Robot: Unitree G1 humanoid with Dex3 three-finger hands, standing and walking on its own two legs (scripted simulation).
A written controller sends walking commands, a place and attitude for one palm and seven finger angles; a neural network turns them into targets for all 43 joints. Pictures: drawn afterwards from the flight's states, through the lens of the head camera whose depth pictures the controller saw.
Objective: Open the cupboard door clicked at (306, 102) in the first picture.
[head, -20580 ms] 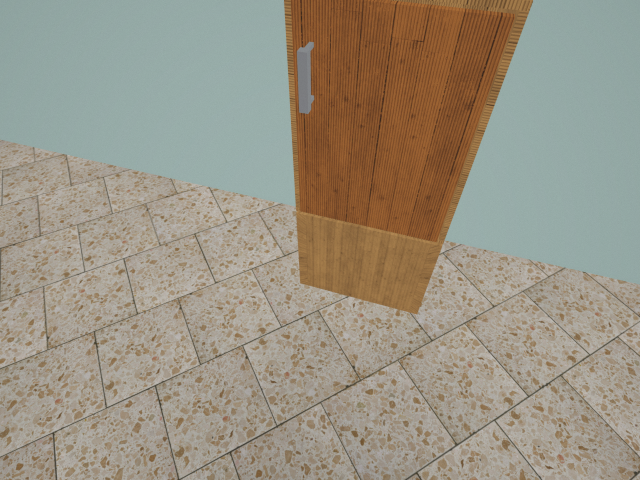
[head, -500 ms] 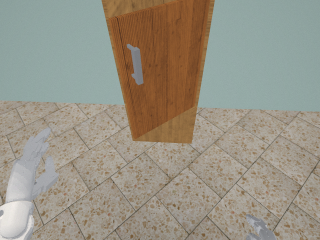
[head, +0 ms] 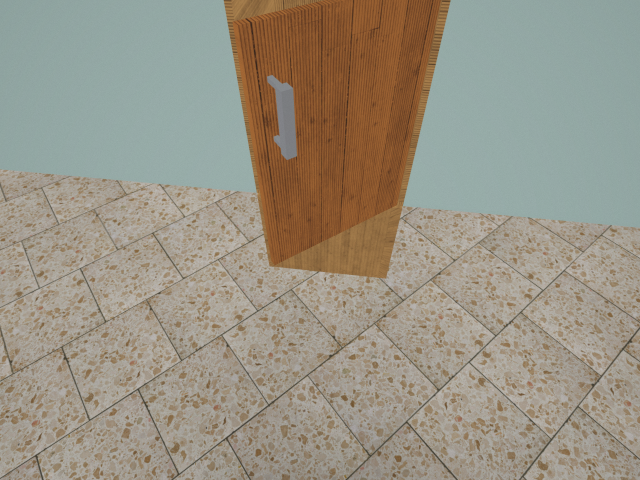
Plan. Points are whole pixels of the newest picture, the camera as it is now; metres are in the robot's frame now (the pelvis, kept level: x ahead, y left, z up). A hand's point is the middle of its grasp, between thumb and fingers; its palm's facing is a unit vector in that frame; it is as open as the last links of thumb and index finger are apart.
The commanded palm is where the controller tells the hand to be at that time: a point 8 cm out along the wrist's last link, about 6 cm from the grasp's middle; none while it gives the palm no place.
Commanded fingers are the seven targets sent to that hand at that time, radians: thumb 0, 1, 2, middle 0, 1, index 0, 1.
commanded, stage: let the arm hang, fingers relaxed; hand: left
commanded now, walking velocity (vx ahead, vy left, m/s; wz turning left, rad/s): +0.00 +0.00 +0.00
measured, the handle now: (281, 118) +0.66 +0.11 +0.09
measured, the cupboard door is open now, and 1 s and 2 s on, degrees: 40 40 40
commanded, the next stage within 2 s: look to check the result in 0.52 s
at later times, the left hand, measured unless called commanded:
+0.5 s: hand out of the picture -0.01 +0.17 -0.17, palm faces +0.02 -0.98 -0.19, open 7.4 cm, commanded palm none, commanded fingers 0.00 0.90 0.90 -0.20 -0.30 -0.20 -0.30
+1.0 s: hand out of the picture +0.00 +0.19 -0.17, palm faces +0.01 -0.98 -0.21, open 7.4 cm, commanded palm none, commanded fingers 0.00 0.90 0.90 -0.20 -0.30 -0.20 -0.30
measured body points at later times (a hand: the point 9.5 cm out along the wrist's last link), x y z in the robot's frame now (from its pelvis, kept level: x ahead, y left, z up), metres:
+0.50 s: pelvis -0.01 +0.01 +0.00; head -0.01 +0.00 +0.45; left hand -0.01 +0.23 -0.16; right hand -0.04 -0.19 -0.17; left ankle +0.01 +0.13 -0.74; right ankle -0.01 -0.08 -0.74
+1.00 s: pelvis +0.00 +0.01 +0.00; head +0.01 +0.00 +0.45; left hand +0.00 +0.24 -0.15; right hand -0.01 -0.22 -0.16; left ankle +0.01 +0.13 -0.74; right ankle -0.01 -0.08 -0.74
